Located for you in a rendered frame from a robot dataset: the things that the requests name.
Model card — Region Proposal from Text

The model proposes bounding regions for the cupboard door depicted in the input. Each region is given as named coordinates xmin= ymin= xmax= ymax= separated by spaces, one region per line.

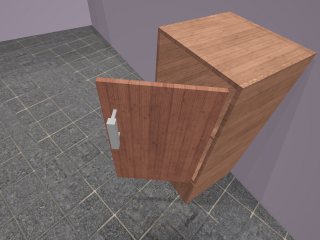
xmin=95 ymin=77 xmax=229 ymax=183

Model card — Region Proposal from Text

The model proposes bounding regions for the handle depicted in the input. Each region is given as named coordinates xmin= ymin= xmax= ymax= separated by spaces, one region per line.
xmin=106 ymin=109 xmax=120 ymax=150

